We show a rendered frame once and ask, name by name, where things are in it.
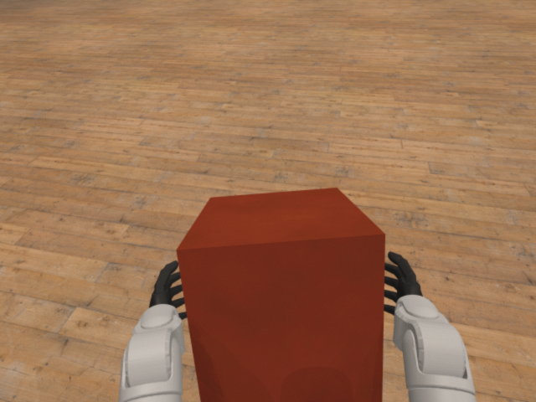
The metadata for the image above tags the robot left forearm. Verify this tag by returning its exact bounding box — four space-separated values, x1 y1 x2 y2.
118 304 185 402

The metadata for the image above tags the left robot hand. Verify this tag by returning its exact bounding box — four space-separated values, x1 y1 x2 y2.
149 260 187 320

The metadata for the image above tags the robot right forearm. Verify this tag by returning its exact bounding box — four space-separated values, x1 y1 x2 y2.
393 295 477 402

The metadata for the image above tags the right robot hand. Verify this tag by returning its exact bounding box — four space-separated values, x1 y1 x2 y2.
384 251 423 315

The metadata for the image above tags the carton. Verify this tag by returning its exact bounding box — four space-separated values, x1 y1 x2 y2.
176 188 385 402

